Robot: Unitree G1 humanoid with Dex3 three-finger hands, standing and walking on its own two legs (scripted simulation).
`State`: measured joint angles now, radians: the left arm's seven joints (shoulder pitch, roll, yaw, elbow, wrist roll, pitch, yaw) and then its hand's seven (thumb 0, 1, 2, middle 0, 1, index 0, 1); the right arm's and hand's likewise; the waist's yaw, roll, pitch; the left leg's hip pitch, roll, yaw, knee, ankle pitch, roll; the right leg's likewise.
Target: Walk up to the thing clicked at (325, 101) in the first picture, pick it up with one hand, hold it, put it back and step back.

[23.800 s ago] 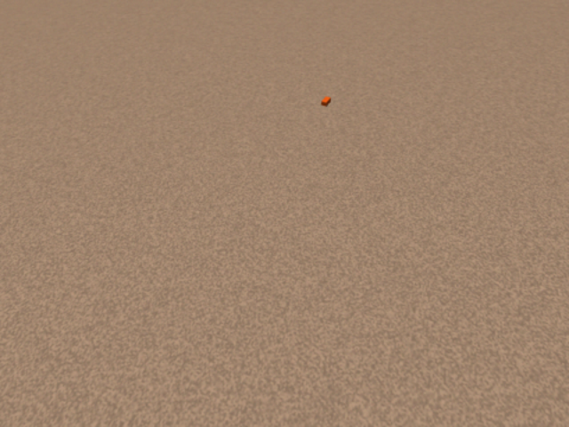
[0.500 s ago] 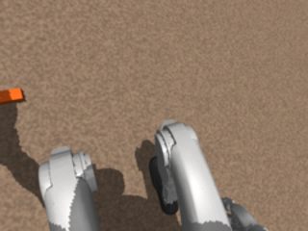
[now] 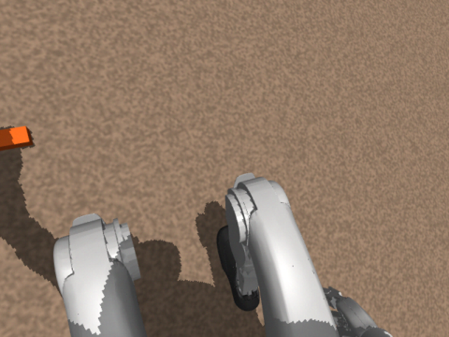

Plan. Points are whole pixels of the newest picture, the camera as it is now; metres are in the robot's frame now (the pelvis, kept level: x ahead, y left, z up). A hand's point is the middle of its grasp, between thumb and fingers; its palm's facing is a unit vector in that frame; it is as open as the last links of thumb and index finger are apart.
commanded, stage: rise first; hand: left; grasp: from above
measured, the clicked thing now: (10, 138) +0.49 +0.32 -0.30
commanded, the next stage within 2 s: approach in 0.68 s
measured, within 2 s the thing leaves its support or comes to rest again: neither
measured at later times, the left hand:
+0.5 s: hand out of the picture +0.45 +0.35 -0.18, palm faces -0.45 -0.10 -0.89, open 12.1 cm
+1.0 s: hand out of the picture +0.46 +0.34 -0.18, palm faces -0.44 -0.08 -0.89, open 12.3 cm
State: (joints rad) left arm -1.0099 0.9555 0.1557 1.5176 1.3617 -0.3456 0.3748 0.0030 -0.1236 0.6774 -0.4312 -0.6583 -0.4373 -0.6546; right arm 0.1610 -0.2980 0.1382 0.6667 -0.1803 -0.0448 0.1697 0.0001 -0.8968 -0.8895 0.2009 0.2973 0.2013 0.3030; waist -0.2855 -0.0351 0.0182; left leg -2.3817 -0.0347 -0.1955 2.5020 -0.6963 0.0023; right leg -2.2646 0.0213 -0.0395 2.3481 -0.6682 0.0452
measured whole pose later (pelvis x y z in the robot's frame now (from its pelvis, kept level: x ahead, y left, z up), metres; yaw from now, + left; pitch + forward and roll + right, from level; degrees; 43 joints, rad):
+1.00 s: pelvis +0.00 +0.00 +0.00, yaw +0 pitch +32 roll -13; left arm -1.07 0.95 0.08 1.53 1.36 -0.33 0.37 0.00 -0.22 0.75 -0.36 -0.74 -0.36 -0.74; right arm 0.16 -0.29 0.15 0.67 -0.18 -0.05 0.17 0.00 -0.90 -0.89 0.20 0.30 0.20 0.30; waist -0.30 -0.05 0.01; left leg -2.39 -0.03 -0.19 2.51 -0.69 0.01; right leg -2.27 0.02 -0.04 2.35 -0.66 0.05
